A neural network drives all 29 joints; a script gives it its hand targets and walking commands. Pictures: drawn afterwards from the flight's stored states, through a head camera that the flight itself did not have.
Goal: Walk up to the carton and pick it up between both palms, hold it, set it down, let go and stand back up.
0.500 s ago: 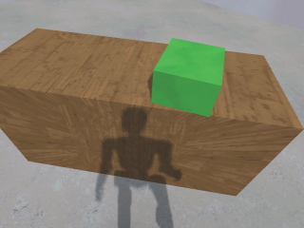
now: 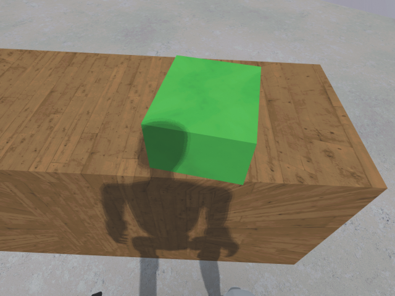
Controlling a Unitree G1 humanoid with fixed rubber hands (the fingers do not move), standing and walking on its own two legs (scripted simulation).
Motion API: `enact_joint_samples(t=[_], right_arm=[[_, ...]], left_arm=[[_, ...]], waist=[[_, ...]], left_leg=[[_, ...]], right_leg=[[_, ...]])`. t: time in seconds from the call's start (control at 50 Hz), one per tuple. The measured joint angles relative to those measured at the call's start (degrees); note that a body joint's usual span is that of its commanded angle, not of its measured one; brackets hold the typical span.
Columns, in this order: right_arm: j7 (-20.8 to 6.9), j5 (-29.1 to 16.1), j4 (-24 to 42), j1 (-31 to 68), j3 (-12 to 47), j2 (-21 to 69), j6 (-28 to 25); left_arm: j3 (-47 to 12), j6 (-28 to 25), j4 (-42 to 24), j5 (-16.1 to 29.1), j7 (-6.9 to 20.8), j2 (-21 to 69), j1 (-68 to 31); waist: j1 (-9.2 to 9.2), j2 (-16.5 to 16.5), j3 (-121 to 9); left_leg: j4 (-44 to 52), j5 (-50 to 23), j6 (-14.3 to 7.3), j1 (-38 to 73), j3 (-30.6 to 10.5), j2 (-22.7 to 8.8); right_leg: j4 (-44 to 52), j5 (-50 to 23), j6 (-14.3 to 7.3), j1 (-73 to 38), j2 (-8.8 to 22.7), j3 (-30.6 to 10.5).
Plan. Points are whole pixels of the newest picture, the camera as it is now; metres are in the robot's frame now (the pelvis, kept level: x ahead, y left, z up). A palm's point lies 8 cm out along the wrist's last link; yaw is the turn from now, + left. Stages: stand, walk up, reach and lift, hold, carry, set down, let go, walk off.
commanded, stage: walk up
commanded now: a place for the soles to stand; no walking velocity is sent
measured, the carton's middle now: (207, 115) +0.56 -0.05 +0.03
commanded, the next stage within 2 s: none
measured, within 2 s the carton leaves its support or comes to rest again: neither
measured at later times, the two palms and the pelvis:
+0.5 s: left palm out of the picture +0.06 +0.24 -0.11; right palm out of the picture +0.15 -0.25 -0.10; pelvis +0.04 -0.02 +0.02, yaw +4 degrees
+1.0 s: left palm out of the picture +0.04 +0.24 -0.11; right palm out of the picture +0.09 -0.26 -0.11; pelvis +0.03 -0.01 +0.03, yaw +5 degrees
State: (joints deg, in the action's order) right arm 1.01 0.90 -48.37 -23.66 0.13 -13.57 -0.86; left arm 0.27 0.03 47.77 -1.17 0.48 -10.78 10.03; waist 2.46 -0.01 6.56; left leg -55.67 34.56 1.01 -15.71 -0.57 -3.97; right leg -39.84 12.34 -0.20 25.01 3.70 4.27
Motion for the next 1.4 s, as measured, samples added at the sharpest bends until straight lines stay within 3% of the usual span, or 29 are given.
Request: enact_joint_samples(t=[0.04,0.08,0.16,0.3,0.46,0.9,0.94,1.0,1.08,1.16,1.24,1.28,1.34,1.4], right_arm=[[0.47,0.08,0.64,1.82,-0.12,-0.16,0.97],[0.7,0.18,1.3,3.63,-0.16,0.07,1.06],[0.51,0.05,1.93,6.0,-0.08,1.1,-0.27],[-0.63,-1.14,-1.29,9.67,1.54,2.16,-0.27],[-0.68,-1.23,-3.5,12.35,1.66,0.36,-0.17],[-0.27,-1.39,-9.23,9.16,3.03,-0.22,-0.04],[-0.67,-0.64,-9.3,9.0,2.71,-0.46,0.33],[-2.07,2.08,-8.17,9.27,1.16,-2.3,2.74],[-3.12,3.22,-5.52,10.85,-0.89,-4.93,4.27],[-3.89,2.53,-3.71,12.22,-1.55,-5.8,4.52],[-3.75,1.21,-1.61,12.32,-1.26,-4.86,3.95],[-3.32,0.65,-0.35,11.92,-1.34,-3.83,3.15],[-1.62,0.24,0.09,11.63,-0.13,-0.42,3.26],[-0.81,0.09,-0.34,10.3,0.87,2.02,3.0]], left_arm=[[-0.39,1.04,0.15,0.32,-0.72,0.99,-0.72],[-0.79,1.57,0.55,0.2,-1.0,1.41,-1.23],[-1.72,2.22,1.79,0.41,-0.38,0.51,-1.85],[-2.1,1.28,6.37,0.71,-0.23,-1.85,-0.31],[-2.31,0.55,9.89,1.07,-0.29,-2.96,1.92],[-2.5,1.04,12.91,1.12,-0.37,-3.31,0.92],[-2.27,0.84,12.57,0.69,-0.72,-3.14,1.33],[-0.81,-0.41,10.94,-0.17,-2.9,-1.9,4.14],[1.25,-1.3,10.04,-1.51,-4.8,-0.55,8.19],[2.51,-1.35,8.25,-2.06,-4.3,-0.91,10.68],[3.05,0.18,5.51,-2.0,-2.8,-2.7,10.53],[2.93,1.33,4.28,-1.78,-2.23,-3.91,9.74],[3.28,2.18,2.53,-1.3,-2.65,-6.16,7.87],[3.9,1.33,1.23,-1.09,-2.34,-7.53,6.74]], waist=[[-0.43,-0.7,0.09],[-0.74,-0.98,-0.2],[-1.3,-0.54,-1.32],[-2.99,1.07,-3.38],[-3.89,-0.04,-4.04],[-3.12,-0.37,-3.99],[-3.31,-0.44,-4.05],[-3.78,-1.05,-3.91],[-3.92,-2.73,-2.27],[-4.73,-3.43,-1.27],[-5.95,-2.48,-1.61],[-5.36,-2.14,-1.74],[-3.8,-0.05,-1.02],[-3.37,1.56,-1.41]], left_leg=[[-3.46,2.8,-0.24,-2.44,-0.16,1.45],[0.56,1.04,-0.41,-3.25,0.91,2.06],[15.42,-14.4,-1.77,-0.81,2.3,2.87],[21.53,-15.14,-1.21,3.11,1.59,3.1],[24.31,-16.24,-0.85,4.2,0.51,3.17],[25.83,-17.8,-0.62,3.71,-1.37,3.59],[24.76,-16.07,-0.93,3.28,-1.18,3.59],[12.57,-6.73,-0.42,-1.73,2.2,3.12],[-1.14,-7.88,1.73,-9.54,2.55,0.56],[-0.63,-9.25,2.21,-11.93,0.55,-2.16],[10.84,-10.68,0.89,-6.88,0.81,-2.21],[14.49,-13.73,0.91,-5.26,1.2,-1.55],[11.77,-14.14,0.48,-5.45,3.07,-1.31],[14.78,-14.77,-0.56,-2.64,5.52,-1.55]], right_leg=[[0.27,0.07,-0.4,-0.96,0.15,0.62],[1.6,-0.13,-0.44,-1.96,0.31,1.35],[1.41,0.58,0.28,-2.38,0.66,2.31],[8.29,-1.27,0.15,-7.03,0.43,3.27],[10.55,-1.5,-0.15,-8.4,0.44,4.46],[12.62,-2.57,-0.36,-9.05,0.85,6.36],[12.56,-2.56,-0.41,-8.91,0.83,6.23],[11.71,-2.33,-0.69,-7.89,1.34,4.97],[12.14,-3.42,0.35,-7.37,2.01,3.26],[11.88,-4.19,1.9,-6.65,2.82,0.89],[7.83,-2.72,3.23,-3.68,4.26,-2.85],[0.57,5.7,2.47,-0.11,4.04,-5.2],[-13.44,15.87,1.04,4.71,-1.02,-10.95],[-22.28,14.71,1.55,6.69,-3.93,-9.76]])
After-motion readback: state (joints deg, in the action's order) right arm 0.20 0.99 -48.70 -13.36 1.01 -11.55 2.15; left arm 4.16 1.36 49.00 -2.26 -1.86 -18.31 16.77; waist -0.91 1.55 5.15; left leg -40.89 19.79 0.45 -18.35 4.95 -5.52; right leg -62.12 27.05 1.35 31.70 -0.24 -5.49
